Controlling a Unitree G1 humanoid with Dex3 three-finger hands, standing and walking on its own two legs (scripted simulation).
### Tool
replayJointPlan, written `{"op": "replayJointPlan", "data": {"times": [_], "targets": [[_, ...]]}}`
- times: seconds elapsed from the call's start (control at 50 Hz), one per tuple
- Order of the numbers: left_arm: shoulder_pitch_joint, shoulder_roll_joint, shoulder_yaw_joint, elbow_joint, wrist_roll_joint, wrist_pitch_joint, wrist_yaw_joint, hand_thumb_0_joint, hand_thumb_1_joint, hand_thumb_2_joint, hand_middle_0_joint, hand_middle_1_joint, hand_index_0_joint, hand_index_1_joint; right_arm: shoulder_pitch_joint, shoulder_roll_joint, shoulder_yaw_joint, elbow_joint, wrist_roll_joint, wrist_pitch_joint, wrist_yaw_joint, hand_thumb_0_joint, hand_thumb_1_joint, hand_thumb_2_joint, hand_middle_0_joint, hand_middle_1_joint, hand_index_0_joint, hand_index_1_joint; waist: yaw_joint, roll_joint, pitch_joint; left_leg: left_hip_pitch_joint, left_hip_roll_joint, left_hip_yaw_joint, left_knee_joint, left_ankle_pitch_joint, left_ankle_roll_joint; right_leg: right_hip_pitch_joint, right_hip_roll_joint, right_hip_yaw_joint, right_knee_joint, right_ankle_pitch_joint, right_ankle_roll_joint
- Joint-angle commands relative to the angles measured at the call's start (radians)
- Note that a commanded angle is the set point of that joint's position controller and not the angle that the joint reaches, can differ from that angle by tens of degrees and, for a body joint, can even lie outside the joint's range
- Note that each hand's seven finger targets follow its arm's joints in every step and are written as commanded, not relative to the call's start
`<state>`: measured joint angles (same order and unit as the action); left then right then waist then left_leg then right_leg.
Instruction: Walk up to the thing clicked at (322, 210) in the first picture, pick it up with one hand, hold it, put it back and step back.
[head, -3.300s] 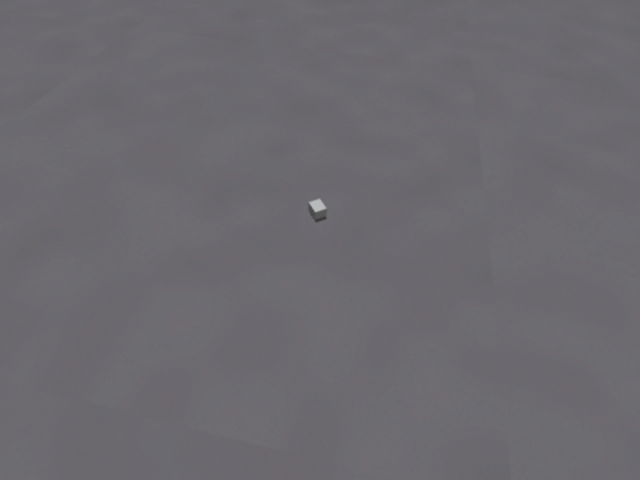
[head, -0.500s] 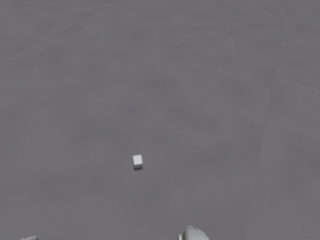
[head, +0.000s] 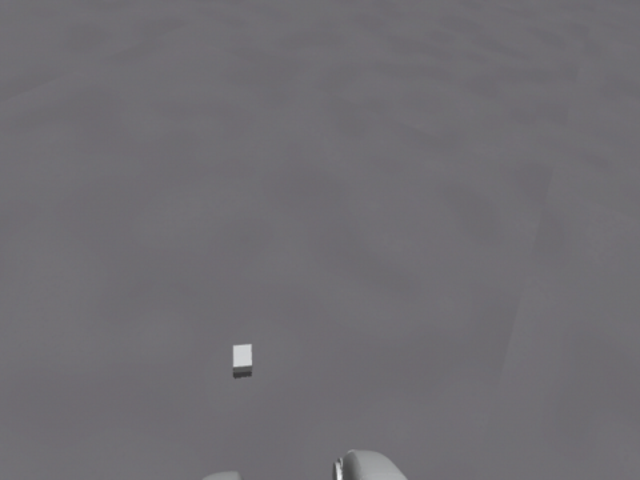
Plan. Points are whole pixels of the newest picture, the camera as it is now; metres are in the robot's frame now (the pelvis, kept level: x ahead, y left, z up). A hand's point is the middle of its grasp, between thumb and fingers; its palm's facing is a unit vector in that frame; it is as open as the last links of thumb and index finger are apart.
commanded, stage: walk up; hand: left
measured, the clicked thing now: (242, 358) +0.55 +0.16 -0.73
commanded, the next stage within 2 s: stand in 1.88 s
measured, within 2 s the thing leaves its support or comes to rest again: neither
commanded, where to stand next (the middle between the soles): +0.22 -0.06 m, yaw +3 degrees
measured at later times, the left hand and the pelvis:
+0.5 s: hand (191, 473) +0.15 +0.15 -0.13, palm faces +0.01 -0.91 -0.42, open 7.4 cm; pelvis +0.10 -0.12 +0.00, yaw +3 degrees
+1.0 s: hand out of the picture +0.14 +0.19 -0.15, palm faces +0.05 -0.92 -0.40, open 7.4 cm; pelvis +0.11 -0.09 +0.00, yaw +5 degrees
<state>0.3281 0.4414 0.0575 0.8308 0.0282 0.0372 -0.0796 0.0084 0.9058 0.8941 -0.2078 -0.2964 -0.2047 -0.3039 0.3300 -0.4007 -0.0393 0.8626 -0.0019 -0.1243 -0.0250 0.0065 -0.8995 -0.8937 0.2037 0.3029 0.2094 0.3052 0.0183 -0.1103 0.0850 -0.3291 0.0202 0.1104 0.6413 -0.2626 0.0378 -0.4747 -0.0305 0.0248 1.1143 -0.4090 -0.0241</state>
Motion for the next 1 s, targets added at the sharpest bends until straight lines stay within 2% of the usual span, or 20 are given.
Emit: {"op": "replayJointPlan", "data": {"times": [0.0, 0.1, 0.16, 0.2, 0.22, 0.24, 0.26, 0.36, 0.5, 0.58, 0.62, 0.64, 0.66, 0.68, 0.72, 0.8, 0.86, 0.9, 0.94, 0.98], "targets": [[0.031, 0.195, 0.081, -0.072, -0.002, -0.034, 0.0, 0.0, 0.9, 0.9, -0.2, -0.3, -0.2, -0.3, 0.058, -0.326, -0.095, -0.051, -0.005, -0.017, -0.015, 0.0, -0.9, -0.9, 0.2, 0.3, 0.2, 0.3, -0.015, 0.241, -0.023, 0.099, 0.281, -0.297, -0.314, 0.013, 0.185, -0.135, -0.096, 0.04, -0.071, 0.068, 0.028], [-0.059, 0.184, 0.083, -0.065, -0.008, -0.027, -0.023, 0.0, 0.9, 0.9, -0.2, -0.3, -0.2, -0.3, 0.015, -0.365, -0.106, -0.058, -0.017, -0.007, 0.005, 0.0, -0.9, -0.9, 0.2, 0.3, 0.2, 0.3, -0.034, 0.328, 0.021, -0.038, 0.231, -0.223, -0.36, -0.306, 0.159, -0.035, -0.095, -0.034, -0.275, 0.135, 0.029], [0.002, 0.172, 0.083, -0.003, -0.019, -0.048, -0.003, 0.0, 0.9, 0.9, -0.2, -0.3, -0.2, -0.3, -0.072, -0.342, -0.094, -0.071, -0.021, 0.021, 0.016, 0.0, -0.9, -0.9, 0.2, 0.3, 0.2, 0.3, 0.018, 0.328, -0.014, -0.169, 0.199, -0.16, -0.26, -0.289, 0.136, 0.215, -0.045, -0.101, -0.411, 0.17, 0.022], [0.083, 0.2, 0.095, 0.041, -0.01, -0.068, 0.022, 0.0, 0.9, 0.9, -0.2, -0.3, -0.2, -0.3, -0.029, -0.264, -0.068, -0.058, -0.027, 0.046, 0.015, 0.0, -0.9, -0.9, 0.2, 0.3, 0.2, 0.3, 0.052, 0.135, -0.087, -0.212, 0.119, -0.085, 0.045, -0.22, 0.099, 0.395, 0.022, -0.117, -0.511, 0.09, 0.025], [0.134, 0.242, 0.106, 0.045, -0.001, -0.08, 0.035, 0.0, 0.9, 0.9, -0.2, -0.3, -0.2, -0.3, 0.008, -0.193, -0.045, -0.057, -0.025, 0.054, 0.015, 0.0, -0.9, -0.9, 0.2, 0.3, 0.2, 0.3, 0.082, -0.052, -0.095, -0.263, 0.065, -0.021, 0.3, -0.207, 0.068, 0.431, -0.056, 0.012, -0.626, -0.028, 0.001], [0.123, 0.31, 0.106, 0.015, 0.007, -0.092, 0.055, 0.0, 0.9, 0.9, -0.2, -0.3, -0.2, -0.3, 0.014, -0.111, -0.013, -0.086, -0.01, 0.055, 0.011, 0.0, -0.9, -0.9, 0.2, 0.3, 0.2, 0.3, 0.067, -0.229, -0.068, -0.404, -0.035, -0.068, 0.49, -0.309, 0.01, 0.384, -0.302, 0.451, -0.809, -0.032, -0.084], [0.045, 0.363, 0.104, -0.008, -0.001, -0.088, 0.057, 0.0, 0.9, 0.9, -0.2, -0.3, -0.2, -0.3, -0.041, -0.22, -0.053, -0.081, -0.011, 0.061, -0.007, 0.0, -0.9, -0.9, 0.2, 0.3, 0.2, 0.3, 0.066, -0.136, -0.039, -0.4, 0.008, -0.176, 0.535, -0.308, 0.0, 0.279, -0.415, 0.597, -0.851, -0.036, -0.21], [-0.081, 0.261, 0.062, -0.006, -0.021, -0.11, 0.083, 0.0, 0.9, 0.9, -0.2, -0.3, -0.2, -0.3, 0.069, -0.228, -0.055, 0.042, 0.005, 0.079, 0.005, 0.0, -0.9, -0.9, 0.2, 0.3, 0.2, 0.3, -0.02, -0.069, -0.058, -0.199, 0.054, -0.165, 0.42, -0.15, -0.011, 0.184, -0.257, 0.177, -0.694, 0.335, -0.168], [-0.059, 0.284, 0.055, -0.004, -0.025, -0.119, 0.121, 0.0, 0.9, 0.9, -0.2, -0.3, -0.2, -0.3, -0.086, -0.215, -0.067, -0.02, -0.019, 0.124, 0.028, 0.0, -0.9, -0.9, 0.2, 0.3, 0.2, 0.3, 0.008, -0.053, -0.124, -0.17, 0.052, -0.134, 0.292, -0.145, -0.009, 0.269, -0.355, 0.184, -0.578, 0.8, -0.212], [-0.093, 0.287, 0.048, -0.012, -0.024, -0.11, 0.135, 0.0, 0.9, 0.9, -0.2, -0.3, -0.2, -0.3, -0.114, -0.198, -0.072, -0.03, -0.013, 0.126, 0.041, 0.0, -0.9, -0.9, 0.2, 0.3, 0.2, 0.3, -0.007, -0.052, -0.154, -0.087, 0.024, -0.094, 0.169, -0.128, -0.002, 0.249, -0.316, 0.121, -0.509, 0.717, -0.187], [-0.122, 0.26, 0.032, -0.013, -0.025, -0.098, 0.131, 0.0, 0.9, 0.9, -0.2, -0.3, -0.2, -0.3, -0.076, -0.201, -0.081, -0.002, -0.017, 0.114, 0.039, 0.0, -0.9, -0.9, 0.2, 0.3, 0.2, 0.3, -0.044, -0.018, -0.17, 0.084, -0.01, -0.091, -0.028, -0.009, 0.023, 0.135, -0.246, 0.055, -0.411, 0.533, -0.126], [-0.098, 0.211, 0.015, -0.007, -0.029, -0.094, 0.127, 0.0, 0.9, 0.9, -0.2, -0.3, -0.2, -0.3, -0.058, -0.247, -0.093, 0.007, -0.026, 0.107, 0.033, 0.0, -0.9, -0.9, 0.2, 0.3, 0.2, 0.3, -0.051, 0.126, -0.196, 0.187, 0.069, -0.225, -0.103, 0.083, 0.055, 0.036, -0.18, -0.011, -0.293, 0.391, -0.063], [-0.091, 0.154, -0.001, -0.013, -0.039, -0.089, 0.126, 0.0, 0.9, 0.9, -0.2, -0.3, -0.2, -0.3, -0.125, -0.316, -0.104, -0.016, -0.025, 0.104, 0.032, 0.0, -0.9, -0.9, 0.2, 0.3, 0.2, 0.3, -0.027, 0.307, -0.183, 0.213, 0.244, -0.49, -0.16, 0.108, 0.149, -0.101, -0.036, -0.103, -0.207, 0.087, 0.007], [-0.126, 0.202, 0.015, 0.019, -0.033, -0.085, 0.136, 0.0, 0.9, 0.9, -0.2, -0.3, -0.2, -0.3, -0.129, -0.322, -0.101, -0.009, -0.004, 0.108, 0.035, 0.0, -0.9, -0.9, 0.2, 0.3, 0.2, 0.3, -0.058, 0.31, -0.188, 0.14, 0.319, -0.553, -0.174, 0.12, 0.255, -0.036, -0.027, -0.065, -0.176, -0.213, 0.009], [-0.135, 0.191, 0.012, 0.043, -0.031, -0.084, 0.129, 0.0, 0.9, 0.9, -0.2, -0.3, -0.2, -0.3, -0.17, -0.256, -0.077, -0.012, -0.011, 0.111, 0.028, 0.0, -0.9, -0.9, 0.2, 0.3, 0.2, 0.3, -0.038, 0.226, -0.135, 0.067, 0.257, -0.432, -0.147, 0.195, 0.227, 0.01, -0.037, -0.027, -0.182, -0.197, 0.009], [-0.028, 0.16, 0.007, 0.128, -0.03, -0.102, 0.122, 0.0, 0.9, 0.9, -0.2, -0.3, -0.2, -0.3, -0.29, -0.236, -0.053, -0.005, -0.001, 0.119, 0.026, 0.0, -0.9, -0.9, 0.2, 0.3, 0.2, 0.3, 0.034, 0.278, -0.152, 0.012, 0.158, -0.263, -0.031, 0.214, 0.111, 0.223, 0.005, -0.086, -0.537, 0.137, 0.007], [-0.175, 0.266, 0.022, 0.102, -0.012, -0.109, 0.116, 0.0, 0.9, 0.9, -0.2, -0.3, -0.2, -0.3, -0.242, -0.186, -0.035, 0.032, 0.006, 0.122, 0.027, 0.0, -0.9, -0.9, 0.2, 0.3, 0.2, 0.3, -0.028, 0.055, -0.123, 0.02, 0.049, -0.184, 0.019, -0.039, 0.007, 0.155, -0.206, 0.235, -0.642, 0.106, -0.108], [-0.232, 0.221, -0.005, 0.101, -0.021, -0.105, 0.109, 0.0, 0.9, 0.9, -0.2, -0.3, -0.2, -0.3, -0.253, -0.211, -0.041, 0.069, 0.0, 0.117, 0.03, 0.0, -0.9, -0.9, 0.2, 0.3, 0.2, 0.3, -0.047, 0.129, -0.091, 0.108, 0.075, -0.224, -0.096, -0.077, 0.022, 0.066, -0.152, 0.134, -0.628, 0.096, -0.063], [-0.21, 0.18, -0.018, 0.127, -0.024, -0.099, 0.103, 0.0, 0.9, 0.9, -0.2, -0.3, -0.2, -0.3, -0.294, -0.228, -0.036, 0.076, -0.003, 0.11, 0.036, 0.0, -0.9, -0.9, 0.2, 0.3, 0.2, 0.3, -0.015, 0.176, -0.078, 0.065, 0.146, -0.32, -0.22, -0.153, 0.066, 0.114, -0.04, 0.004, -0.553, 0.065, -0.009], [-0.172, 0.17, -0.019, 0.163, -0.022, -0.099, 0.101, 0.0, 0.9, 0.9, -0.2, -0.3, -0.2, -0.3, -0.32, -0.228, -0.029, 0.085, -0.004, 0.108, 0.04, 0.0, -0.9, -0.9, 0.2, 0.3, 0.2, 0.3, 0.006, 0.151, -0.086, 0.018, 0.186, -0.333, -0.259, -0.148, 0.086, 0.209, -0.02, -0.021, -0.575, 0.063, 0.002]]}}
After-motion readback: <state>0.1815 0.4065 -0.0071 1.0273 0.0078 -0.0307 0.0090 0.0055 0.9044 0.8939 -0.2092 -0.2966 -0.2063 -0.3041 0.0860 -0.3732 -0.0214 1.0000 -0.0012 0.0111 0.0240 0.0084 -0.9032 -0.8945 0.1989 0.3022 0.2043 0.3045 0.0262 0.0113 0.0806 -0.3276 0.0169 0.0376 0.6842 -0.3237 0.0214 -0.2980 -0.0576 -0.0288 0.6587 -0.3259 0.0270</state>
